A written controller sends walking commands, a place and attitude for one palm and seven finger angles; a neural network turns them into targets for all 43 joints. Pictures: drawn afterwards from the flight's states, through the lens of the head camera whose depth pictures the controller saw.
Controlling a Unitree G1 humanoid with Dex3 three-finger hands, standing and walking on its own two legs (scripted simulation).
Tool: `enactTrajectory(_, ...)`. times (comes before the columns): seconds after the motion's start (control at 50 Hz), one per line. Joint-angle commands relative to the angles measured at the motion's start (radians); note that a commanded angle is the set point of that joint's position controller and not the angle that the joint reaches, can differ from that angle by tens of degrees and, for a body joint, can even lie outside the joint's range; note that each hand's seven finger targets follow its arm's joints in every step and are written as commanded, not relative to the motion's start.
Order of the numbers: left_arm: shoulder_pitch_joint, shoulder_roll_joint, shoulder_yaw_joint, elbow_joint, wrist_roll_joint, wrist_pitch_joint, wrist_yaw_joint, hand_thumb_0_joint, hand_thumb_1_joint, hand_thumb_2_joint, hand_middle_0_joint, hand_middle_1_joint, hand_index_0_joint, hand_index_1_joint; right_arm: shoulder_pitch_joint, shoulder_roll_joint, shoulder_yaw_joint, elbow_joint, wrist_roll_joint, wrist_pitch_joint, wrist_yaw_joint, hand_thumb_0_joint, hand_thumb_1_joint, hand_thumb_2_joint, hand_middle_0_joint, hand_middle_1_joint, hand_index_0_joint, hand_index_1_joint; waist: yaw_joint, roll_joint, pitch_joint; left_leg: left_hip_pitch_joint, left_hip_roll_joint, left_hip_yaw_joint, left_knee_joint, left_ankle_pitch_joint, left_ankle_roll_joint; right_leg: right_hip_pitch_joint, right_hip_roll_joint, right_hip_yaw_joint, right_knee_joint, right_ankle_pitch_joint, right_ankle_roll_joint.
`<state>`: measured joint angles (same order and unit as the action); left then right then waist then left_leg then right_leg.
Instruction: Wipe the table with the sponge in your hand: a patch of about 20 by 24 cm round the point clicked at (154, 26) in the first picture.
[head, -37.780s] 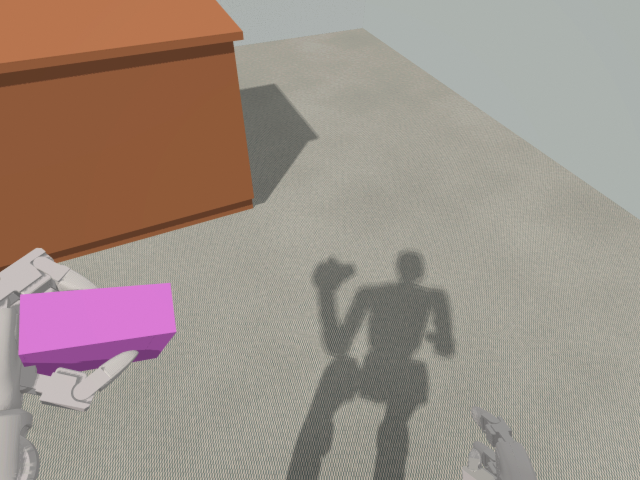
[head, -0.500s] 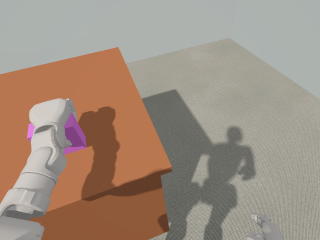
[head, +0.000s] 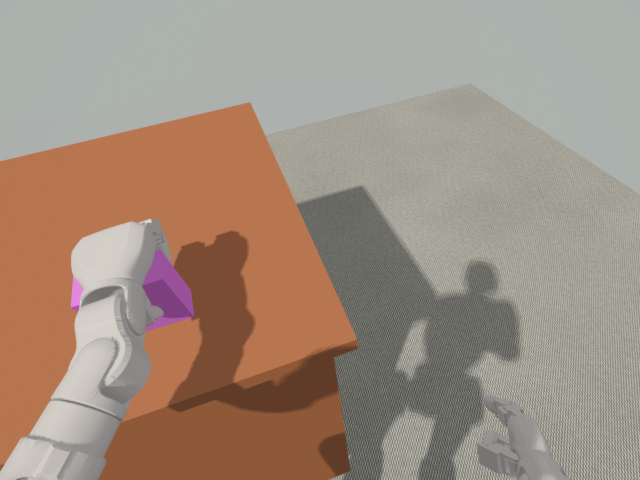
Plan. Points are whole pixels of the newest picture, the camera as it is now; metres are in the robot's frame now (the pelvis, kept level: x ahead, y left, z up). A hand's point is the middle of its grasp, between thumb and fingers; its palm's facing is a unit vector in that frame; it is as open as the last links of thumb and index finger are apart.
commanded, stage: wipe back along the middle lane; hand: left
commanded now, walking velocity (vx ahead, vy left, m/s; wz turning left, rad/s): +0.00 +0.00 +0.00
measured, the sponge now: (144, 303) +0.31 +0.28 +0.06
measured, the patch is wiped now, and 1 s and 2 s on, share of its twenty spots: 0.35 0.50 0.70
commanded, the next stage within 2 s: slide across to the third lane in 0.48 s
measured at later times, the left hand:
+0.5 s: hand (145, 312) +0.27 +0.24 +0.12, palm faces +0.13 -0.09 -0.99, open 9.2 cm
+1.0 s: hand (186, 315) +0.26 +0.18 +0.12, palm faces +0.06 -0.07 -1.00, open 9.1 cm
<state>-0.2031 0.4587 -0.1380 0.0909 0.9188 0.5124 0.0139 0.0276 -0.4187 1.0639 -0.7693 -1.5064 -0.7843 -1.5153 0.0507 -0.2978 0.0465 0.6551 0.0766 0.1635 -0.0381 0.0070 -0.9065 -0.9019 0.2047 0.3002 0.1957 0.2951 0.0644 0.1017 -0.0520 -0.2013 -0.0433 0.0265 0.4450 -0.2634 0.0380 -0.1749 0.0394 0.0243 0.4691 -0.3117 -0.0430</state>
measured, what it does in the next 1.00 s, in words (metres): stands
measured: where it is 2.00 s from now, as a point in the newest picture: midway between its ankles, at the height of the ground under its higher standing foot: outside the picture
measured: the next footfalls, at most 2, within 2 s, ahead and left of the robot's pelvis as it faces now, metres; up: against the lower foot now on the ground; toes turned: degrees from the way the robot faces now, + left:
none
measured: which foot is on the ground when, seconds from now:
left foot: down 0.00-1.00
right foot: down 0.00-1.00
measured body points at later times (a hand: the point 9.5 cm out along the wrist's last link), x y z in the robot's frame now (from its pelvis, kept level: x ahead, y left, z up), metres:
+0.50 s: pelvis -0.01 +0.00 +0.00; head -0.03 -0.06 +0.45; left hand +0.25 +0.24 +0.17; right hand +0.23 -0.20 -0.09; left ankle -0.02 +0.10 -0.74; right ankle -0.04 -0.09 -0.74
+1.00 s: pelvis -0.02 -0.02 +0.00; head -0.05 -0.08 +0.45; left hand +0.26 +0.18 +0.17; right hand +0.22 -0.22 -0.09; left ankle -0.02 +0.10 -0.74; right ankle -0.04 -0.09 -0.74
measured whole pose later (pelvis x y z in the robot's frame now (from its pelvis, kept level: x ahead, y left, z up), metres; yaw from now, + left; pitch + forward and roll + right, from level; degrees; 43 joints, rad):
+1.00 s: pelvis -0.02 -0.02 +0.00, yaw +0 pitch -3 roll +2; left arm -0.13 0.37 -0.35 -0.10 0.96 0.64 -0.03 0.03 -0.45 1.07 -0.78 -1.50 -0.84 -1.44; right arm 0.00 -0.30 0.06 0.68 0.06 0.15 -0.02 0.01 -0.91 -0.90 0.20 0.30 0.19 0.29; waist 0.10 0.14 -0.03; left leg -0.13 -0.04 0.01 0.40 -0.22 0.02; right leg -0.12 0.05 0.01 0.47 -0.29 -0.06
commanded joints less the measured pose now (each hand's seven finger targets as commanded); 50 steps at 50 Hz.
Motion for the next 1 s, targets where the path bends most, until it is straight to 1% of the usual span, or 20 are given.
enactTrajectory(0.0, 0.008, 0.070, 0.016, -0.151, -0.035, 0.028, -0.029, 0.000, 0.100, 1.300, -1.200, -1.600, -1.200, -1.600, -0.190, -0.102, -0.036, -0.168, -0.006, -0.054, 0.001, 0.000, -0.900, -0.900, 0.200, 0.300, 0.200, 0.300, 0.023, -0.141, -0.187, 0.058, 0.004, -0.037, -0.013, 0.427, -0.005, 0.130, 0.004, 0.040, -0.004, 0.493, -0.011)
enactTrajectory(0.02, 0.013, 0.031, -0.020, -0.182, -0.036, 0.037, -0.028, 0.000, 0.100, 1.300, -1.200, -1.600, -1.200, -1.600, -0.199, -0.094, -0.032, -0.176, -0.004, -0.055, 0.005, 0.000, -0.900, -0.900, 0.200, 0.300, 0.200, 0.300, 0.019, -0.134, -0.168, 0.059, 0.009, -0.039, -0.019, 0.424, -0.004, 0.116, 0.002, 0.025, -0.007, 0.469, -0.008)
enactTrajectory(0.1, 0.000, 0.047, -0.017, -0.215, -0.016, 0.082, -0.021, 0.000, 0.100, 1.300, -1.200, -1.600, -1.200, -1.600, -0.213, -0.100, -0.029, -0.169, -0.006, -0.052, 0.008, 0.000, -0.900, -0.900, 0.200, 0.300, 0.200, 0.300, 0.022, -0.124, -0.137, 0.060, 0.013, -0.044, -0.035, 0.393, -0.008, 0.095, 0.011, 0.032, -0.018, 0.407, -0.015)
enactTrajectory(0.12, 0.006, 0.010, -0.051, -0.223, -0.020, 0.089, -0.021, 0.000, 0.100, 1.300, -1.200, -1.600, -1.200, -1.600, -0.222, -0.089, -0.023, -0.177, -0.003, -0.054, 0.010, 0.000, -0.900, -0.900, 0.200, 0.300, 0.200, 0.300, 0.020, -0.142, -0.122, 0.055, 0.014, -0.046, -0.039, 0.379, -0.007, 0.090, 0.009, 0.016, -0.019, 0.388, -0.012)
enactTrajectory(0.18, -0.007, 0.012, -0.057, -0.233, -0.009, 0.106, -0.021, 0.000, 0.100, 1.300, -1.200, -1.600, -1.200, -1.600, -0.233, -0.087, -0.021, -0.172, -0.007, -0.054, 0.009, 0.000, -0.900, -0.900, 0.200, 0.300, 0.200, 0.300, 0.024, -0.150, -0.125, 0.058, 0.009, -0.041, -0.040, 0.355, -0.003, 0.094, 0.010, 0.024, -0.025, 0.375, -0.011)
enactTrajectory(0.2, 0.012, 0.042, -0.030, -0.236, -0.007, 0.110, -0.019, 0.000, 0.100, 1.300, -1.200, -1.600, -1.200, -1.600, -0.232, -0.094, -0.020, -0.169, -0.006, -0.051, 0.010, 0.000, -0.900, -0.900, 0.200, 0.300, 0.200, 0.300, 0.029, -0.144, -0.139, 0.060, 0.011, -0.046, -0.046, 0.350, -0.008, 0.103, 0.013, 0.036, -0.022, 0.356, -0.015)
enactTrajectory(0.22, -0.002, -0.016, -0.089, -0.235, -0.004, 0.115, -0.022, 0.000, 0.100, 1.300, -1.200, -1.600, -1.200, -1.600, -0.243, -0.084, -0.014, -0.174, -0.004, -0.053, 0.010, 0.000, -0.900, -0.900, 0.200, 0.300, 0.200, 0.300, 0.019, -0.143, -0.116, 0.058, 0.011, -0.043, -0.047, 0.339, -0.007, 0.087, 0.011, 0.023, -0.024, 0.344, -0.013)
enactTrajectory(0.28, 0.036, -0.002, -0.070, -0.255, -0.007, 0.114, -0.023, 0.000, 0.100, 1.300, -1.200, -1.600, -1.200, -1.600, -0.245, -0.081, -0.016, -0.175, -0.008, -0.057, 0.014, 0.000, -0.900, -0.900, 0.200, 0.300, 0.200, 0.300, 0.033, -0.161, -0.142, 0.062, 0.006, -0.040, -0.041, 0.348, -0.002, 0.115, 0.011, 0.031, -0.022, 0.371, -0.010)
enactTrajectory(0.3, 0.056, 0.047, -0.026, -0.258, -0.004, 0.114, -0.020, 0.000, 0.100, 1.300, -1.200, -1.600, -1.200, -1.600, -0.241, -0.090, -0.017, -0.171, -0.011, -0.056, 0.013, 0.000, -0.900, -0.900, 0.200, 0.300, 0.200, 0.300, 0.039, -0.147, -0.153, 0.062, 0.005, -0.040, -0.041, 0.341, -0.006, 0.123, 0.014, 0.049, -0.020, 0.369, -0.014)
enactTrajectory(0.36, 0.094, -0.016, -0.077, -0.284, -0.012, 0.110, -0.023, 0.000, 0.100, 1.300, -1.200, -1.600, -1.200, -1.600, -0.252, -0.076, -0.010, -0.178, -0.007, -0.059, 0.019, 0.000, -0.900, -0.900, 0.200, 0.300, 0.200, 0.300, 0.032, -0.159, -0.130, 0.053, 0.005, -0.039, -0.043, 0.345, -0.005, 0.122, 0.013, 0.040, -0.019, 0.382, -0.009)
enactTrajectory(0.4, 0.147, 0.022, -0.038, -0.303, -0.008, 0.108, -0.017, 0.000, 0.100, 1.300, -1.200, -1.600, -1.200, -1.600, -0.249, -0.084, -0.014, -0.178, -0.009, -0.059, 0.025, 0.000, -0.900, -0.900, 0.200, 0.300, 0.200, 0.300, 0.044, -0.136, -0.133, 0.056, 0.007, -0.041, -0.041, 0.352, -0.009, 0.126, 0.016, 0.055, -0.013, 0.384, -0.014)
enactTrajectory(0.42, 0.159, -0.028, -0.086, -0.323, -0.014, 0.110, -0.019, 0.000, 0.100, 1.300, -1.200, -1.600, -1.200, -1.600, -0.260, -0.072, -0.010, -0.187, -0.006, -0.061, 0.028, 0.000, -0.900, -0.900, 0.200, 0.300, 0.200, 0.300, 0.039, -0.130, -0.114, 0.054, 0.008, -0.037, -0.044, 0.349, -0.008, 0.120, 0.011, 0.037, -0.015, 0.378, -0.010)
enactTrajectory(0.5, 0.176, 0.005, -0.056, -0.345, -0.012, 0.116, -0.009, 0.000, 0.100, 1.300, -1.200, -1.600, -1.200, -1.600, -0.257, -0.079, -0.014, -0.180, -0.009, -0.057, 0.033, 0.000, -0.900, -0.900, 0.200, 0.300, 0.200, 0.300, 0.041, -0.137, -0.084, 0.049, 0.009, -0.038, -0.051, 0.316, -0.008, 0.103, 0.019, 0.055, -0.028, 0.341, -0.013)
enactTrajectory(0.52, 0.146, -0.024, -0.084, -0.344, -0.011, 0.118, -0.007, 0.000, 0.100, 1.300, -1.200, -1.600, -1.200, -1.600, -0.261, -0.073, -0.010, -0.180, -0.008, -0.056, 0.033, 0.000, -0.900, -0.900, 0.200, 0.300, 0.200, 0.300, 0.031, -0.150, -0.068, 0.039, 0.011, -0.038, -0.057, 0.302, -0.006, 0.096, 0.017, 0.044, -0.032, 0.328, -0.011)
enactTrajectory(0.58, 0.093, -0.006, -0.074, -0.347, -0.002, 0.122, 0.001, 0.000, 0.100, 1.300, -1.200, -1.600, -1.200, -1.600, -0.266, -0.076, -0.014, -0.173, -0.012, -0.055, 0.024, 0.000, -0.900, -0.900, 0.200, 0.300, 0.200, 0.300, 0.030, -0.163, -0.075, 0.045, 0.005, -0.036, -0.053, 0.290, 0.000, 0.096, 0.016, 0.060, -0.042, 0.325, -0.009)
enactTrajectory(0.6, 0.077, 0.028, -0.046, -0.352, 0.003, 0.128, 0.005, 0.000, 0.100, 1.300, -1.200, -1.600, -1.200, -1.600, -0.264, -0.083, -0.017, -0.170, -0.014, -0.052, 0.020, 0.000, -0.900, -0.900, 0.200, 0.300, 0.200, 0.300, 0.034, -0.147, -0.084, 0.050, 0.006, -0.037, -0.058, 0.275, -0.001, 0.095, 0.018, 0.070, -0.044, 0.296, -0.013)
enactTrajectory(0.64, 0.013, -0.022, -0.106, -0.356, 0.010, 0.134, 0.001, 0.000, 0.100, 1.300, -1.200, -1.600, -1.200, -1.600, -0.275, -0.074, -0.016, -0.167, -0.014, -0.053, 0.016, 0.000, -0.900, -0.900, 0.200, 0.300, 0.200, 0.300, 0.023, -0.143, -0.095, 0.062, 0.003, -0.032, -0.059, 0.270, 0.005, 0.089, 0.014, 0.058, -0.052, 0.287, -0.010)
enactTrajectory(0.7, -0.054, 0.006, -0.103, -0.347, 0.022, 0.144, -0.007, 0.000, 0.100, 1.300, -1.200, -1.600, -1.200, -1.600, -0.277, -0.080, -0.018, -0.163, -0.017, -0.053, 0.007, 0.000, -0.900, -0.900, 0.200, 0.300, 0.200, 0.300, 0.023, -0.137, -0.112, 0.069, -0.002, -0.032, -0.064, 0.246, 0.009, 0.094, 0.014, 0.074, -0.062, 0.252, -0.010)
enactTrajectory(0.86, -0.148, -0.061, -0.191, -0.367, 0.016, 0.108, -0.043, 0.000, 0.100, 1.300, -1.200, -1.600, -1.200, -1.600, -0.290, -0.066, -0.017, -0.164, -0.018, -0.067, 0.006, 0.000, -0.900, -0.900, 0.200, 0.300, 0.200, 0.300, 0.015, -0.136, -0.142, 0.104, -0.008, -0.032, -0.059, 0.275, 0.019, 0.104, 0.008, 0.056, -0.064, 0.293, -0.008)
enactTrajectory(0.98, -0.234, -0.025, -0.153, -0.320, 0.031, 0.106, -0.016, 0.000, 0.100, 1.300, -1.200, -1.600, -1.200, -1.600, -0.297, -0.058, -0.011, -0.150, -0.018, -0.061, 0.006, 0.000, -0.900, -0.900, 0.200, 0.300, 0.200, 0.300, 0.024, -0.164, -0.108, 0.093, -0.008, -0.023, -0.077, 0.247, 0.012, 0.099, 0.006, 0.065, -0.086, 0.259, -0.007)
